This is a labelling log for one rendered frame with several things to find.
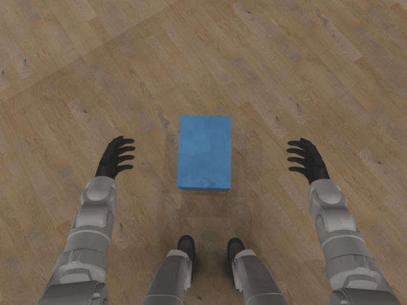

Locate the robot left foot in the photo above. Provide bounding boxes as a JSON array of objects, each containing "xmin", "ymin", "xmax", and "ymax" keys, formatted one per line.
[{"xmin": 177, "ymin": 235, "xmax": 195, "ymax": 284}]

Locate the left robot forearm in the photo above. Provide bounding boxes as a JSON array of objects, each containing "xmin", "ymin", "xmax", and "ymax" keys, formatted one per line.
[{"xmin": 37, "ymin": 176, "xmax": 117, "ymax": 305}]

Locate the left robot upper arm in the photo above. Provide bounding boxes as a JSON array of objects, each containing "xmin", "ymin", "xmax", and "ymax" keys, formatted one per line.
[{"xmin": 39, "ymin": 280, "xmax": 109, "ymax": 305}]

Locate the carton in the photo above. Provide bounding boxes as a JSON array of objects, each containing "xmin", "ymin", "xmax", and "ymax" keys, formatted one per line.
[{"xmin": 177, "ymin": 116, "xmax": 231, "ymax": 191}]

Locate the right robot upper arm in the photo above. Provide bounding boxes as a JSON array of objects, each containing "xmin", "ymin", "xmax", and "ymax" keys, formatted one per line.
[{"xmin": 329, "ymin": 287, "xmax": 400, "ymax": 305}]

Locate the right robot forearm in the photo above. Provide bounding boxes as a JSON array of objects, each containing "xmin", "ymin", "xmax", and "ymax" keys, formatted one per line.
[{"xmin": 308, "ymin": 179, "xmax": 402, "ymax": 305}]

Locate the left robot thigh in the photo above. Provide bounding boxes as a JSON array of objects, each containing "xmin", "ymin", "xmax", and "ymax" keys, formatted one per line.
[{"xmin": 141, "ymin": 255, "xmax": 192, "ymax": 305}]

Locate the right robot hand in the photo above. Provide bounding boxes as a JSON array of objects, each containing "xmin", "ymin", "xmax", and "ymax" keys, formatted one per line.
[{"xmin": 286, "ymin": 138, "xmax": 330, "ymax": 185}]

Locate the left robot hand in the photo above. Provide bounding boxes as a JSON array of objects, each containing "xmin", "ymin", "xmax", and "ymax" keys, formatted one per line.
[{"xmin": 95, "ymin": 136, "xmax": 135, "ymax": 179}]

